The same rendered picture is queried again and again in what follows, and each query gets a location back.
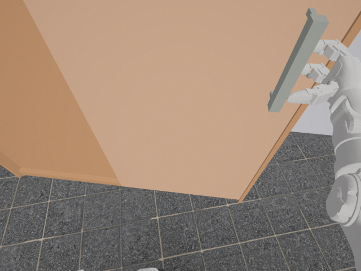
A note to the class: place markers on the robot right forearm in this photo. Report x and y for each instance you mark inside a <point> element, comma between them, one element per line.
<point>346,138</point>

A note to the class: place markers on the handle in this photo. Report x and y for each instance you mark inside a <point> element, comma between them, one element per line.
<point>305,45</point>

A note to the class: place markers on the robot right upper arm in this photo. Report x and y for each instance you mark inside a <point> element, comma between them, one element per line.
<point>343,205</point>

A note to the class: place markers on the wardrobe door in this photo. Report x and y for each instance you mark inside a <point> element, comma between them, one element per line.
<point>41,124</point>
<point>176,91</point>

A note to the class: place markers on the robot right hand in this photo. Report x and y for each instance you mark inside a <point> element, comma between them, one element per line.
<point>345,74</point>

